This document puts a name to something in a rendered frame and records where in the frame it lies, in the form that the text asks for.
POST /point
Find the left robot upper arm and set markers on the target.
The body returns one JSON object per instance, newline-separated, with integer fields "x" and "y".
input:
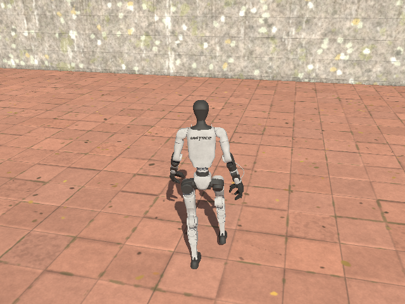
{"x": 179, "y": 142}

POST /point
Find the robot right hand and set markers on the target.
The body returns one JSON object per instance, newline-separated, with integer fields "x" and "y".
{"x": 239, "y": 191}

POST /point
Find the robot torso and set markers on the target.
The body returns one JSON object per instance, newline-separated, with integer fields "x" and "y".
{"x": 201, "y": 148}

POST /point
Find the right robot upper arm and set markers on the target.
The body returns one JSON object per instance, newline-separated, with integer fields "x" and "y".
{"x": 224, "y": 143}

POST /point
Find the robot left hand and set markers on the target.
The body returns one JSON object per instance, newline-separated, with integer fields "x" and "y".
{"x": 178, "y": 174}

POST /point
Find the robot right forearm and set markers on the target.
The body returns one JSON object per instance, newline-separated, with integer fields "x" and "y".
{"x": 233, "y": 170}

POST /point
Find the robot left forearm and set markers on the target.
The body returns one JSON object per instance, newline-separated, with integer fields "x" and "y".
{"x": 174, "y": 165}

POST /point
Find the right robot foot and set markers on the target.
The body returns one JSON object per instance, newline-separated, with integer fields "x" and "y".
{"x": 222, "y": 238}

